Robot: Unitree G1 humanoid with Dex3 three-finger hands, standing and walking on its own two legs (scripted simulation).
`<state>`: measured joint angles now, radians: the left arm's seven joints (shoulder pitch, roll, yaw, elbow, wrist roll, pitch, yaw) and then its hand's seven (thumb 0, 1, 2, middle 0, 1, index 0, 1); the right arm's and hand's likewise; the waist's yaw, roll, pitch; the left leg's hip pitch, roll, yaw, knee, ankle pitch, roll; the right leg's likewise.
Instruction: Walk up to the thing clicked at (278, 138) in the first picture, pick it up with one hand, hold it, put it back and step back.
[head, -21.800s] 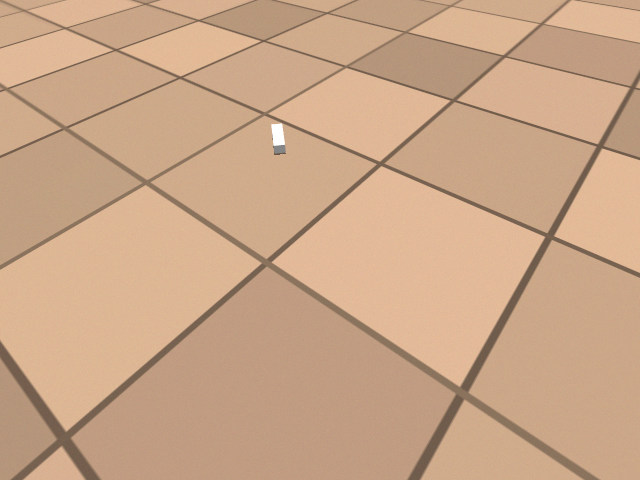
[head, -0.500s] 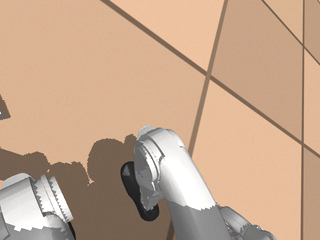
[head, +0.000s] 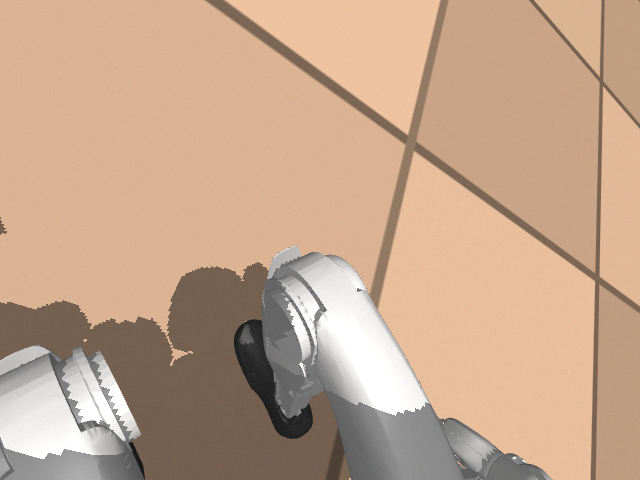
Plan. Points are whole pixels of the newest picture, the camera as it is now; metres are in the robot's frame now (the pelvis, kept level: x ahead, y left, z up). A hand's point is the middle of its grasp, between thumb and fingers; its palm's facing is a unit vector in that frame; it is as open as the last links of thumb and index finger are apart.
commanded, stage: close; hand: left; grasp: from above
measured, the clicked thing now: out of the picture +0.46 +0.33 -0.28
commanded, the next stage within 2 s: settle in 1.36 s
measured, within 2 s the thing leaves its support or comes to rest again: leaves its support in 1.78 s
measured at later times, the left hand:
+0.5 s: hand out of the picture +0.44 +0.32 -0.26, palm faces -0.44 -0.16 -0.88, open 11.4 cm
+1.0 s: hand out of the picture +0.44 +0.32 -0.25, palm faces -0.43 -0.16 -0.89, open 9.7 cm
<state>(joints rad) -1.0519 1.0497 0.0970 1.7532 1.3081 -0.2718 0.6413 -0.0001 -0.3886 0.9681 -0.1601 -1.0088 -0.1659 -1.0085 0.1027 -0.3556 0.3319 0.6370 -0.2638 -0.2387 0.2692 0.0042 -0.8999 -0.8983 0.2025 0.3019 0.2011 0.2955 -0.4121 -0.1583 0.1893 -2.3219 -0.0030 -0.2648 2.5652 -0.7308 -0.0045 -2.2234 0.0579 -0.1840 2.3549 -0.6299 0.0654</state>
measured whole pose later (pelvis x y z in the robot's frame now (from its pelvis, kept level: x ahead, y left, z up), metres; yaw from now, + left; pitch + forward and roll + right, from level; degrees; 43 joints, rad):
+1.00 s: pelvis +0.00 +0.00 +0.01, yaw +0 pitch +26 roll -15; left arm -1.07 1.07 0.09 1.75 1.28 -0.25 0.64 0.00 0.09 0.61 -0.52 -0.79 -0.56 -0.75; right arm 0.09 -0.37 0.35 0.62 -0.26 -0.25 0.26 0.00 -0.90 -0.90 0.20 0.30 0.20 0.30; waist -0.42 -0.17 0.21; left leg -2.31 0.00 -0.26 2.54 -0.72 0.00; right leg -2.21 0.06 -0.18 2.33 -0.62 0.07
